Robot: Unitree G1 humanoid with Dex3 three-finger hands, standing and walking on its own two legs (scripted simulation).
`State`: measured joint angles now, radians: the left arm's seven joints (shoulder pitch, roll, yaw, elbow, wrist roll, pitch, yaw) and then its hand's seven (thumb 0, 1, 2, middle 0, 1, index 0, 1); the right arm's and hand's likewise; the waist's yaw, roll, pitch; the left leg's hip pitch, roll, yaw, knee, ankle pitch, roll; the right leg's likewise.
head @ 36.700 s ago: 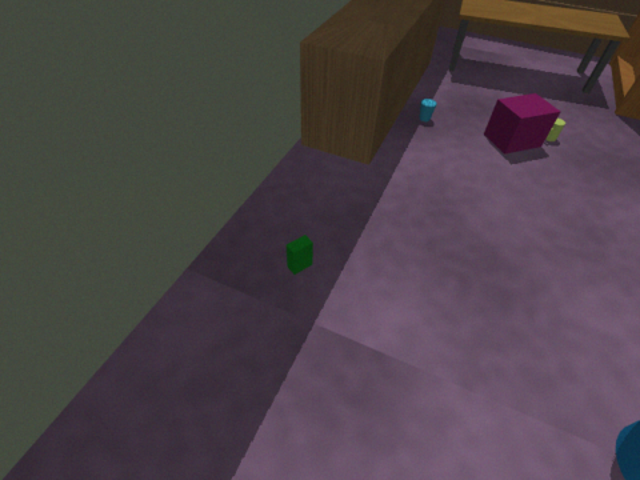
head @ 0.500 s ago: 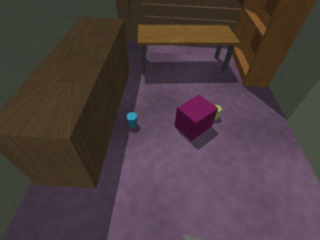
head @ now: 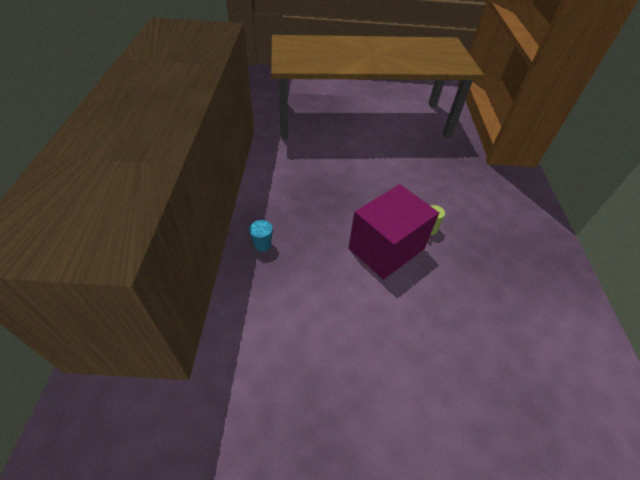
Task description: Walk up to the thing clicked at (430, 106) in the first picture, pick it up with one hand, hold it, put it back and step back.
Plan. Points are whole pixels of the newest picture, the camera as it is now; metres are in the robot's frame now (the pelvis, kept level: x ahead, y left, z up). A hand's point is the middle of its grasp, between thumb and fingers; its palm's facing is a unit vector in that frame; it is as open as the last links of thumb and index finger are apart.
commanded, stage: step back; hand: left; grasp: from above
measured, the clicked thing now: (261, 237) +1.05 +0.23 -0.71
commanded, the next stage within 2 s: stand in 0.46 s
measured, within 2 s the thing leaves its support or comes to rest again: neither
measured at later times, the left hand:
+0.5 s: hand out of the picture +0.12 +0.26 -0.14, palm faces -0.06 -0.94 -0.35, open 7.4 cm
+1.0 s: hand out of the picture +0.08 +0.25 -0.14, palm faces -0.07 -0.94 -0.34, open 7.4 cm
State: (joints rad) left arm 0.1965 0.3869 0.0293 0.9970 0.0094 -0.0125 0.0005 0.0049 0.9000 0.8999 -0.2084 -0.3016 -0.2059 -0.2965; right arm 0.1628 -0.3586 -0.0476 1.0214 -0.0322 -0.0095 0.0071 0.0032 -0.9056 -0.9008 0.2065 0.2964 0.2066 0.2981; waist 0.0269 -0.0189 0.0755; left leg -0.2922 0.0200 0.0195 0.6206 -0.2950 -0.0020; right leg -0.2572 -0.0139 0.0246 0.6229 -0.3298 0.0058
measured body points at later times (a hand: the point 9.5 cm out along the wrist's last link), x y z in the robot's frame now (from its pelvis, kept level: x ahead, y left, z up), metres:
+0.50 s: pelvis +0.01 +0.01 +0.02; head +0.03 +0.01 +0.47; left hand +0.12 +0.31 -0.11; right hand +0.12 -0.30 -0.11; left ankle +0.02 +0.12 -0.73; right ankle +0.00 -0.13 -0.73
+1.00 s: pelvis +0.00 +0.00 +0.02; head +0.01 +0.00 +0.47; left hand +0.09 +0.30 -0.11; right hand +0.07 -0.30 -0.11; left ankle +0.02 +0.12 -0.73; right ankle +0.00 -0.13 -0.73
